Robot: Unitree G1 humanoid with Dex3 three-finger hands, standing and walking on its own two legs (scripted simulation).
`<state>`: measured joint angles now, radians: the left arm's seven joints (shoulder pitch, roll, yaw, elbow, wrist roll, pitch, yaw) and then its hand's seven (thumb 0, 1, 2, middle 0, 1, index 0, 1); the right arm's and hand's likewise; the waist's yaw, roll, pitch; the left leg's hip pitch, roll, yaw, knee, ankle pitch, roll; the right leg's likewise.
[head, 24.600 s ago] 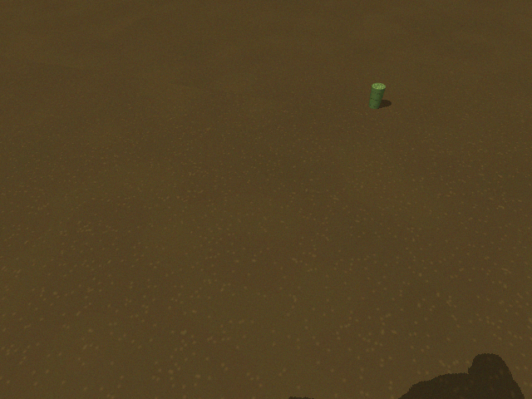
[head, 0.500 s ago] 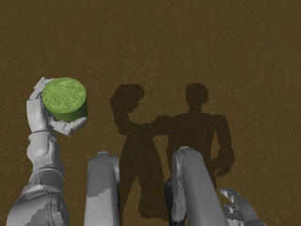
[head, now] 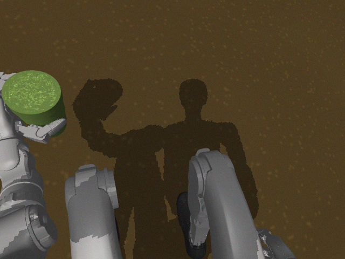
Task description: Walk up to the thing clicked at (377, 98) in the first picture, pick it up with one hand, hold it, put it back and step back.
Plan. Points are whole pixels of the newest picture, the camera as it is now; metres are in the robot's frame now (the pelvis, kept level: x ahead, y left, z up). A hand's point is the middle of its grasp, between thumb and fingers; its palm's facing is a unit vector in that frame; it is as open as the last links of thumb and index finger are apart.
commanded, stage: crouch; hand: left
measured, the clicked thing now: (42, 110) +0.46 +0.25 -0.08
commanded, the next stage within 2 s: lower in 0.40 s
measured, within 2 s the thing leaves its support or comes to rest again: neither
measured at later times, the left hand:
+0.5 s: hand (45, 115) +0.46 +0.26 -0.12, palm faces +0.22 -0.98 -0.01, open 11.6 cm
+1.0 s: hand (54, 120) +0.47 +0.26 -0.19, palm faces +0.25 -0.97 +0.00, open 11.6 cm
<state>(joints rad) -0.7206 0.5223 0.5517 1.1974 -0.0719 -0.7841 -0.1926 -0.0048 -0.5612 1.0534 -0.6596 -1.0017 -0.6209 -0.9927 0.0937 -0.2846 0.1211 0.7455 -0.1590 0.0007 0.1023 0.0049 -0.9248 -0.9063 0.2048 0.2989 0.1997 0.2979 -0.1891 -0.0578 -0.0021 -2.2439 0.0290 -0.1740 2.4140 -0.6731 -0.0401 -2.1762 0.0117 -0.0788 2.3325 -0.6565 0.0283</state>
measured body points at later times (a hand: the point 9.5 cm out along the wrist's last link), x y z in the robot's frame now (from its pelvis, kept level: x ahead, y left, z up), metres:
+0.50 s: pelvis +0.00 +0.01 -0.03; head +0.23 +0.11 +0.35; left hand +0.44 +0.31 -0.12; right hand +0.11 -0.27 -0.11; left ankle +0.09 +0.14 -0.30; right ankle +0.11 -0.12 -0.30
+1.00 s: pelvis +0.00 +0.01 -0.04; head +0.25 +0.14 +0.30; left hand +0.45 +0.31 -0.19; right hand +0.10 -0.26 -0.10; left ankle +0.09 +0.14 -0.30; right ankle +0.11 -0.12 -0.30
